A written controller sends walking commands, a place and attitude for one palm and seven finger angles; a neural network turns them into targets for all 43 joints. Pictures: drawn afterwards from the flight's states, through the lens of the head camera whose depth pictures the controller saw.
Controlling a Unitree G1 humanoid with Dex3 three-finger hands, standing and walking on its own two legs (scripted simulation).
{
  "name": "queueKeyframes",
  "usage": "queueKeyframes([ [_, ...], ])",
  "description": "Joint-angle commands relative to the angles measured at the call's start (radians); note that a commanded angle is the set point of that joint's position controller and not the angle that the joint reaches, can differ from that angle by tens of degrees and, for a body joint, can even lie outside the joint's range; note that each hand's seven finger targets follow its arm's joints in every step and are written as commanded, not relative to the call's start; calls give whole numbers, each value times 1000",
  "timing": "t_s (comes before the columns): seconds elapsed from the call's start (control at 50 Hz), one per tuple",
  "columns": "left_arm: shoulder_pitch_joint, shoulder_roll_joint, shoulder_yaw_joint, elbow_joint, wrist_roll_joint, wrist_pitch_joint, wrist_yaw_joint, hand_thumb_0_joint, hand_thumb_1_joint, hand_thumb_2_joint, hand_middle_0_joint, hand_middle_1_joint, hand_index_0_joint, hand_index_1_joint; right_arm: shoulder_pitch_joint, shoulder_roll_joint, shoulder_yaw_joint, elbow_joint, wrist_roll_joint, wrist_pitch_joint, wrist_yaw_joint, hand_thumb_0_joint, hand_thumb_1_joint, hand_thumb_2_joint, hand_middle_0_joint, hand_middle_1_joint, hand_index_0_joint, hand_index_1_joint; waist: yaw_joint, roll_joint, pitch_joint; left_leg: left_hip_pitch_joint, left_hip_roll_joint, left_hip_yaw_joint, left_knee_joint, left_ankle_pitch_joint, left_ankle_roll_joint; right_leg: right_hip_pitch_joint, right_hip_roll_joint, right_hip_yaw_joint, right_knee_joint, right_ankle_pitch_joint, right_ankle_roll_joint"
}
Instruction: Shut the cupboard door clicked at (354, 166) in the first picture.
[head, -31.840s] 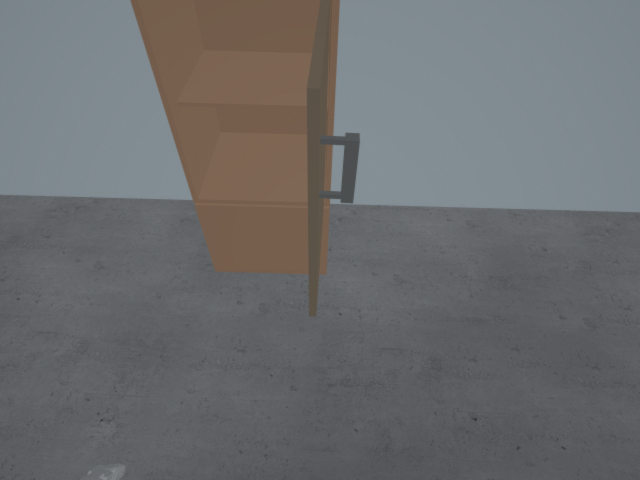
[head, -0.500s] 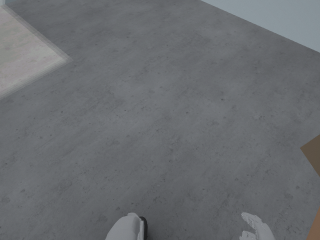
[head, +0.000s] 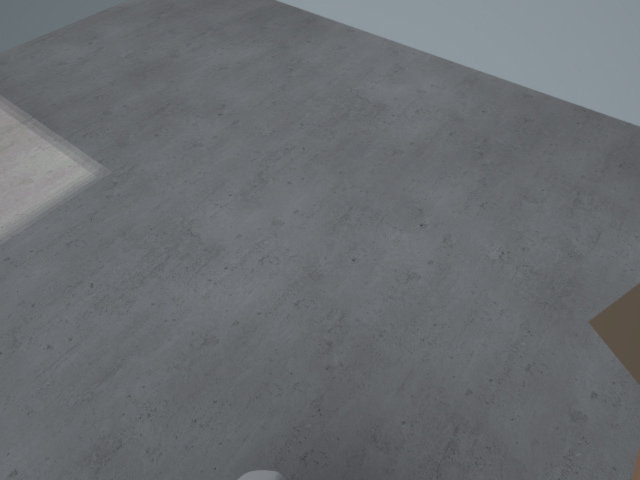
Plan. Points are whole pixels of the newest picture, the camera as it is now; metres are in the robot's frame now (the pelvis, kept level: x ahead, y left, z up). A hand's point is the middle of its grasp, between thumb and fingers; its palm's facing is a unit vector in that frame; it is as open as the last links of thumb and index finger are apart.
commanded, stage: turn to face it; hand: left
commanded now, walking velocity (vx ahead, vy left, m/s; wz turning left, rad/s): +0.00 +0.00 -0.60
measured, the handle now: out of the picture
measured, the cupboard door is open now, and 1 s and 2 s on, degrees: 56 56 56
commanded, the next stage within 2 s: take the last steps up to it in 1.76 s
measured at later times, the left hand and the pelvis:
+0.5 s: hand (234, 403) +0.23 +0.16 -0.15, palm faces -0.31 -0.90 -0.30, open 7.4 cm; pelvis +0.03 -0.01 -0.01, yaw -18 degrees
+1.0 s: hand (237, 395) +0.25 +0.16 -0.16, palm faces -0.54 -0.82 -0.20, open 7.4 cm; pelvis +0.05 +0.03 +0.01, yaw -36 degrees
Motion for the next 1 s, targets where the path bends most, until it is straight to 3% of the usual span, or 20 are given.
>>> queueKeyframes([
  [0.0, 23, 239, 82, -59, -8, -12, 23, 0, 900, 900, -200, -300, -200, -300, 51, -65, -17, -78, 9, -42, -23, 0, -900, -900, 200, 300, 200, 300, -19, -149, -202, 10, 18, -31, -300, 137, -21, 292, -200, 236, -18, 704, -162],
  [0.02, -11, 225, 77, -64, -17, -6, 20, 0, 900, 900, -200, -300, -200, -300, 100, -74, -19, -59, 7, -47, -26, 0, -900, -900, 200, 300, 200, 300, -47, -126, -192, 156, 24, -21, -439, 292, -19, 174, -160, 208, 7, 591, -118],
  [0.04, -19, 180, 68, -82, -24, -1, 12, 0, 900, 900, -200, -300, -200, -300, 112, -124, -29, -59, -2, -54, -28, 0, -900, -900, 200, 300, 200, 300, -47, 11, -192, 298, 139, -118, -511, 420, 13, 13, -63, 133, 64, 360, -59],
  [0.06, -16, 135, 56, -106, -28, 1, 0, 0, 900, 900, -200, -300, -200, -300, 120, -208, -42, -70, -16, -56, -32, 0, -900, -900, 200, 300, 200, 300, -42, 247, -168, 352, 350, -283, -519, 664, 111, -143, 28, 18, 191, -47, -5],
  [0.08, -49, 152, 54, -119, -15, 3, -1, 0, 900, 900, -200, -300, -200, -300, 143, -214, -45, -69, -24, -51, -34, 0, -900, -900, 200, 300, 200, 300, -69, 239, -131, 332, 439, -316, -516, 781, 194, -199, 34, -31, 381, -323, 10],
  [0.16, -137, 150, 49, -120, -14, 17, -25, 0, 900, 900, -200, -300, -200, -300, 132, -197, -38, -71, -30, -47, -41, 0, -900, -900, 200, 300, 200, 300, -59, 139, -61, 369, 356, -126, -431, 1029, 184, -259, -18, -65, 491, -267, 20],
  [0.36, -123, 177, 42, -153, -10, 15, -40, 0, 900, 900, -200, -300, -200, -300, 100, -248, -52, -83, -23, -35, -17, 0, -900, -900, 200, 300, 200, 300, -23, 170, -75, 240, 346, 50, -320, 780, 87, 66, 8, -166, 48, -8, -23],
  [0.38, -53, 209, 49, -138, -7, 6, -37, 0, 900, 900, -200, -300, -200, -300, 85, -249, -55, -93, -16, -35, -12, 0, -900, -900, 200, 300, 200, 300, 16, 102, -106, 172, 316, 85, -193, 732, 50, 198, -7, -144, -59, 121, -40],
  [0.4, 22, 299, 66, -122, 1, -9, -25, 0, 900, 900, -200, -300, -200, -300, 92, -203, -49, -119, -4, -33, -4, 0, -900, -900, 200, 300, 200, 300, 41, -120, -178, -3, 211, 168, 29, 452, -16, 377, -195, 87, -131, 370, -113],
  [0.42, 78, 369, 77, -105, -10, -17, -13, 0, 900, 900, -200, -300, -200, -300, 28, -158, -35, -164, -3, -25, -4, 0, -900, -900, 200, 300, 200, 300, 65, -262, -152, -195, 70, 111, 255, -146, -54, 375, -389, 335, -156, 730, -242],
  [0.44, 74, 369, 79, -110, -18, -9, 2, 0, 900, 900, -200, -300, -200, -300, 0, -163, -32, -179, -7, -8, -12, 0, -900, -900, 200, 300, 200, 300, 63, -176, -137, -227, 95, -35, 343, -150, -46, 325, -395, 334, -151, 698, -275],
  [0.46, 13, 343, 79, -129, -11, -9, 12, 0, 900, 900, -200, -300, -200, -300, 1, -147, -30, -174, -5, -11, -17, 0, -900, -900, 200, 300, 200, 300, 33, -244, -144, -287, 105, -68, 378, -100, -46, 336, -345, 332, -142, 617, -273],
  [0.54, -124, 286, 61, -184, -7, -11, 11, 0, 900, 900, -200, -300, -200, -300, 56, -143, -29, -140, -7, -7, -4, 0, -900, -900, 200, 300, 200, 300, -45, -143, -141, -136, 102, -42, 260, 65, -63, 167, -226, 159, -140, 483, -204],
  [0.64, -107, 299, 74, -177, 2, -8, -1, 0, 900, 900, -200, -300, -200, -300, 48, -124, -29, -158, -1, -17, -4, 0, -900, -900, 200, 300, 200, 300, -35, -155, -119, -40, 59, -17, -16, 75, -59, 97, -205, 227, -129, 397, -198],
  [0.7, -137, 289, 76, -184, -8, 3, -7, 0, 900, 900, -200, -300, -200, -300, 127, -135, -31, -140, 2, -31, -11, 0, -900, -900, 200, 300, 200, 300, -79, -167, -119, 148, 32, -5, -275, 226, -49, -26, -153, 249, -76, 283, -133],
  [0.72, -145, 254, 69, -193, -15, 9, -10, 0, 900, 900, -200, -300, -200, -300, 172, -169, -36, -129, -3, -43, -14, 0, -900, -900, 200, 300, 200, 300, -99, -69, -137, 254, 86, -55, -428, 266, -31, -98, -90, 196, -4, 171, -83],
  [0.74, -101, 186, 57, -205, -23, 13, -18, 0, 900, 900, -200, -300, -200, -300, 180, -264, -53, -131, -16, -52, -15, 0, -900, -900, 200, 300, 200, 300, -87, 227, -156, 336, 317, -304, -536, 294, 45, -233, 49, 70, 194, -138, -21],
  [0.76, -112, 180, 52, -226, -21, 8, -23, 0, 900, 900, -200, -300, -200, -300, 202, -320, -58, -150, -26, -51, -22, 0, -900, -900, 200, 300, 200, 300, -101, 307, -144, 282, 499, -457, -578, 389, 161, -267, 64, -41, 433, -384, 9],
  [0.86, -115, 176, 61, -174, -15, 22, -51, 0, 900, 900, -200, -300, -200, -300, 62, -221, -34, -167, -31, -53, -30, 0, -900, -900, 200, 300, 200, 300, -40, 182, -95, 233, 344, -105, -487, 645, 144, -239, -21, -70, 600, -225, 41],
  [0.98, -127, 148, 49, -177, -14, 24, -56, 0, 900, 900, -200, -300, -200, -300, 109, -248, -53, -123, -29, -40, -20, 0, -900, -900, 200, 300, 200, 300, -64, 219, -98, 242, 367, -6, -455, 569, 138, -97, -2, -158, 276, -197, 21],
])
